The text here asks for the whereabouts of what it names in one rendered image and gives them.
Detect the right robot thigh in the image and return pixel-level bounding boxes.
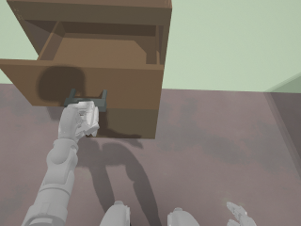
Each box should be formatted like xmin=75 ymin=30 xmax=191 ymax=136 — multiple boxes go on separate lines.
xmin=167 ymin=210 xmax=199 ymax=226

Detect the drawer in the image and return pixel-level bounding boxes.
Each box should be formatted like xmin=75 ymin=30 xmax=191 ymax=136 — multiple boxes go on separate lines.
xmin=0 ymin=21 xmax=164 ymax=110

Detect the left robot hand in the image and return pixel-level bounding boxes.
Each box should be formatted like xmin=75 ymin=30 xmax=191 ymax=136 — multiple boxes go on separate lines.
xmin=57 ymin=101 xmax=100 ymax=144

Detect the left robot thigh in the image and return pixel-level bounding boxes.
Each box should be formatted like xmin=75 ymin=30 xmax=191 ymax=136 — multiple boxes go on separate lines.
xmin=100 ymin=204 xmax=130 ymax=226

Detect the cabinet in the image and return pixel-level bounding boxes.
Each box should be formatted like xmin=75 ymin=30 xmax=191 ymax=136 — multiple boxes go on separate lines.
xmin=6 ymin=0 xmax=173 ymax=139

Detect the handle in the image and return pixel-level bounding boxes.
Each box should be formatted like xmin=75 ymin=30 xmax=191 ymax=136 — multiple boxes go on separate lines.
xmin=64 ymin=89 xmax=107 ymax=112

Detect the robot left forearm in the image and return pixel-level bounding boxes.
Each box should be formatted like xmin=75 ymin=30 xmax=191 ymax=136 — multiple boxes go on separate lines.
xmin=21 ymin=138 xmax=79 ymax=226

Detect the robot thigh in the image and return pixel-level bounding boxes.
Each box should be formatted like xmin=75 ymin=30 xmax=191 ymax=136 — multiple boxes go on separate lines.
xmin=167 ymin=210 xmax=199 ymax=226
xmin=100 ymin=204 xmax=130 ymax=226

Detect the right robot hand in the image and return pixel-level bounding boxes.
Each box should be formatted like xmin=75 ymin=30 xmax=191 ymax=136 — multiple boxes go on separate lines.
xmin=227 ymin=202 xmax=257 ymax=226

